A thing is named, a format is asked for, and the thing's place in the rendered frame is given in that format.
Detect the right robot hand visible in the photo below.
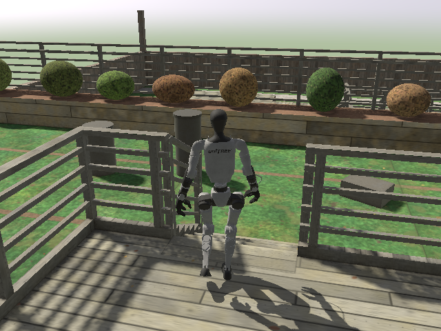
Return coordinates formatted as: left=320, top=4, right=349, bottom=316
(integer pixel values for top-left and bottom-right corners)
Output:
left=244, top=188, right=260, bottom=203

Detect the robot left shin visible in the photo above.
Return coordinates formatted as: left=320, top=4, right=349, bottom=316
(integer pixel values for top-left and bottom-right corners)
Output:
left=202, top=224, right=212, bottom=269

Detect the right robot forearm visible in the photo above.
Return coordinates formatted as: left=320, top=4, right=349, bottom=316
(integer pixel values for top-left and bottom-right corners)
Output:
left=246, top=165, right=258, bottom=192

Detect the left robot hand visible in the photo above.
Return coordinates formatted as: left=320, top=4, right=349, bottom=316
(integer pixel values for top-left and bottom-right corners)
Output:
left=175, top=197, right=192, bottom=217

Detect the left robot foot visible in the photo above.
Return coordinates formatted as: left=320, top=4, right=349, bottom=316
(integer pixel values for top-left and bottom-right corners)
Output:
left=200, top=267, right=211, bottom=277

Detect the left robot forearm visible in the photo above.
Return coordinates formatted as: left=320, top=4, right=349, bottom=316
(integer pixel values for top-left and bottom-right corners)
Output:
left=177, top=168, right=193, bottom=201

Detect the right robot upper arm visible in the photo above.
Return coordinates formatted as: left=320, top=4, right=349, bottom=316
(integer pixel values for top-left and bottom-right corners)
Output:
left=234, top=139, right=253, bottom=176

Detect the left robot upper arm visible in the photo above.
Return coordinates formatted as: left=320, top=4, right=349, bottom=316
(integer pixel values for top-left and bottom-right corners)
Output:
left=186, top=139, right=205, bottom=179

